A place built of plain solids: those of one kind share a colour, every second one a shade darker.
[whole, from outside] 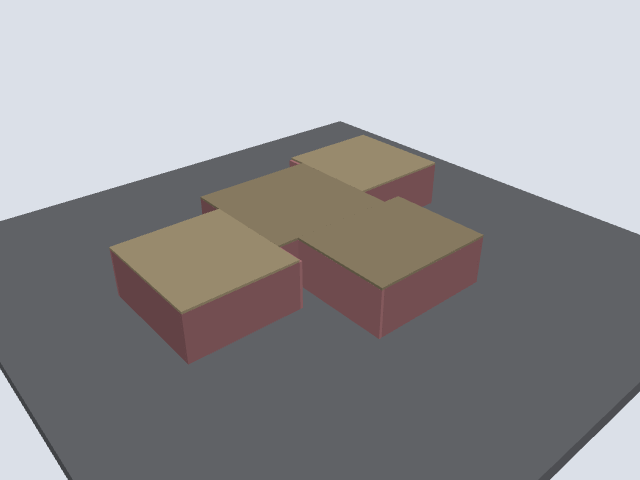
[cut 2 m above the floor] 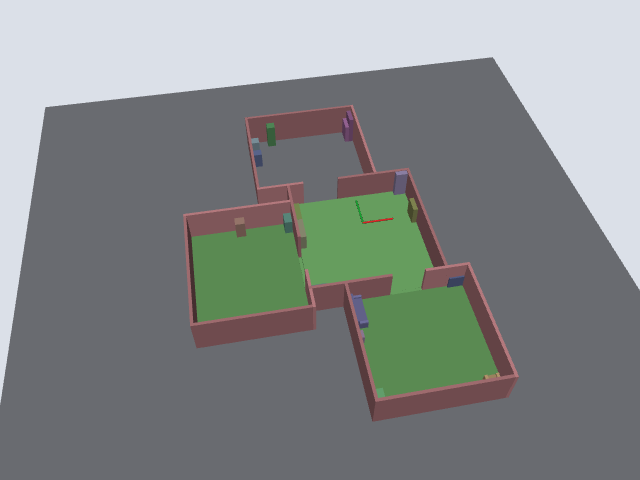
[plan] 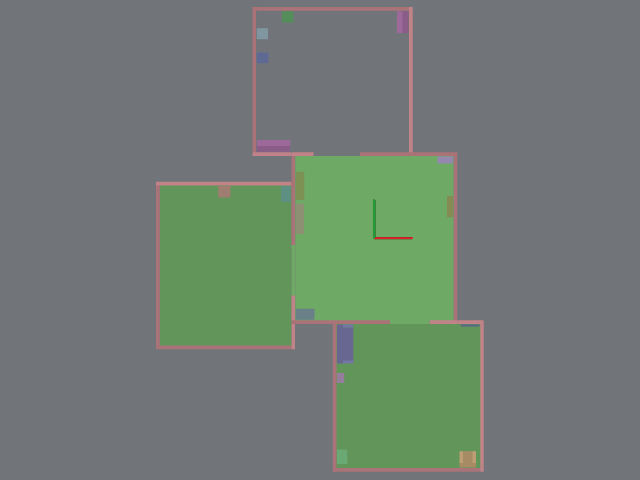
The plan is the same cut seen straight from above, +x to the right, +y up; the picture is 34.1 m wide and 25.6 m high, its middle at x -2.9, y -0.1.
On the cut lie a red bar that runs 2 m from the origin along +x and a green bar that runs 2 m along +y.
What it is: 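One storey of an old house, long lived in; a hub and three side rooms behind broad openings; a side room's floor lies below the hub's by a bare drop, by one riser or not at all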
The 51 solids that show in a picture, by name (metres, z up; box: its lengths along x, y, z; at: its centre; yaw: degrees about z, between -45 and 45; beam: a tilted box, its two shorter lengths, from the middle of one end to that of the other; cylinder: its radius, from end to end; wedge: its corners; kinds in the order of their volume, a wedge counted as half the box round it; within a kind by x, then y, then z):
{
 "floor_1": {"box": [7.02, 8.54, 0.4], "at": [-7.93, -1.46, 0.15]},
 "floor_2": {"box": [0.2, 2.7, 0.4], "at": [-4.33, -1.71, 0.15]},
 "floor_3": {"box": [8.45, 8.76, 0.56], "at": [0.0, 0.0, 0.23]},
 "floor_4": {"box": [7.66, 7.68, 0.56], "at": [1.81, -8.42, 0.23]},
 "floor_5": {"box": [2.12, 0.2, 0.56], "at": [1.89, -4.48, 0.23]},
 "wall_1": {"box": [0.2, 8.54, 3.38], "at": [-11.54, -1.46, 1.64]},
 "wall_2": {"box": [7.22, 0.2, 3.38], "at": [-8.03, -5.83, 1.64]},
 "wall_3": {"box": [7.22, 0.2, 3.38], "at": [-8.03, 2.91, 1.64]},
 "wall_4": {"box": [0.2, 7.75, 3.38], "at": [-6.41, 8.45, 1.64]},
 "wall_5": {"box": [2.08, 0.2, 3.38], "at": [-5.47, 4.48, 1.64]},
 "wall_6": {"box": [0.2, 1.35, 3.38], "at": [-4.33, -5.25, 1.64]},
 "wall_7": {"box": [0.2, 1.32, 3.38], "at": [-4.33, -3.72, 1.64]},
 "wall_8": {"box": [0.2, 4.74, 3.38], "at": [-4.33, 2.01, 1.64]},
 "wall_9": {"box": [1.19, 0.2, 3.38], "at": [-3.83, 4.48, 1.64]},
 "wall_10": {"box": [8.15, 0.2, 3.38], "at": [-2.23, 12.23, 1.64]},
 "wall_11": {"box": [0.2, 7.88, 3.38], "at": [-2.12, -8.52, 1.64]},
 "wall_12": {"box": [5.25, 0.2, 3.38], "at": [-1.8, -4.48, 1.64]},
 "wall_13": {"box": [7.66, 0.2, 3.38], "at": [1.81, -12.36, 1.64]},
 "wall_14": {"box": [5.19, 0.2, 3.38], "at": [1.83, 4.48, 1.64]},
 "wall_15": {"box": [0.2, 7.75, 3.38], "at": [1.95, 8.45, 1.64]},
 "wall_16": {"box": [1.48, 0.2, 3.38], "at": [3.69, -4.48, 1.64]},
 "wall_17": {"box": [0.2, 8.76, 3.38], "at": [4.33, 0.0, 1.64]},
 "wall_18": {"box": [1.42, 0.2, 3.38], "at": [5.13, -4.48, 1.64]},
 "wall_19": {"box": [0.2, 7.88, 3.38], "at": [5.74, -8.52, 1.64]},
 "roof_1": {"box": [7.22, 8.94, 0.16], "at": [-8.03, -1.46, 3.41]},
 "roof_2": {"box": [8.55, 7.75, 0.16], "at": [-2.23, 8.45, 3.41]},
 "roof_3": {"box": [8.85, 9.16, 0.16], "at": [0.0, 0.0, 3.41]},
 "roof_4": {"box": [8.06, 7.88, 0.16], "at": [1.81, -8.52, 3.41]},
 "kitchen_run_1": {"box": [1.79, 0.31, 2.2], "at": [-5.38, 4.76, 1.05]},
 "kitchen_run_2": {"box": [1.79, 0.31, 1.5], "at": [-5.38, 5.07, 0.7]},
 "kitchen_run_3": {"box": [0.29, 1.16, 1.51], "at": [1.35, 11.52, 0.7]},
 "kitchen_run_4": {"box": [0.32, 1.16, 2.2], "at": [1.66, 11.52, 1.05]},
 "sofa_1": {"box": [0.32, 2.09, 0.85], "at": [-1.83, -5.65, 0.93]},
 "sofa_2": {"box": [0.55, 1.92, 0.47], "at": [-1.4, -5.73, 0.74]},
 "sideboard_1": {"box": [0.44, 1.62, 1.21], "at": [-3.98, 1.03, 1.11]},
 "highchair_pram_1": {"box": [1.01, 0.58, 1.2], "at": [-3.69, -4.06, 1.11]},
 "fridge_1": {"box": [0.61, 0.6, 1.91], "at": [-4.62, 11.8, 0.9]},
 "hall_bench_1": {"box": [0.46, 1.51, 0.99], "at": [-3.97, 2.79, 1.0]},
 "coat_rack_1": {"box": [0.83, 0.38, 2.04], "at": [3.78, 4.16, 1.53]},
 "carton_stack_1": {"box": [0.66, 0.61, 1.31], "at": [-8.0, 2.48, 1.0]},
 "chest_drawers_1": {"box": [0.53, 0.86, 1.11], "at": [-4.72, 2.35, 0.9]},
 "armchair_1": {"box": [0.19, 0.62, 0.6], "at": [4.63, -11.68, 0.81]},
 "armchair_2": {"box": [0.89, 0.24, 0.97], "at": [4.98, -12.11, 0.99]},
 "armchair_3": {"box": [0.7, 0.62, 0.48], "at": [5.07, -11.68, 0.74]},
 "armchair_4": {"box": [0.19, 0.62, 0.13], "at": [5.33, -11.68, 1.05]},
 "bookcase_1": {"box": [0.33, 1.13, 1.34], "at": [4.04, 1.68, 1.18]},
 "cooker_1": {"box": [0.6, 0.59, 1.36], "at": [-5.98, 10.9, 0.63]},
 "washing_machine_1": {"box": [0.63, 0.57, 1.25], "at": [-5.96, 9.61, 0.57]},
 "tv_unit_1": {"box": [0.55, 0.77, 1.04], "at": [-1.72, -11.66, 1.03]},
 "side_table_1": {"box": [0.39, 0.54, 0.67], "at": [-1.8, -7.46, 0.84]},
 "radiator_1": {"box": [1.01, 0.11, 0.95], "at": [5.11, -4.66, 0.98]}
}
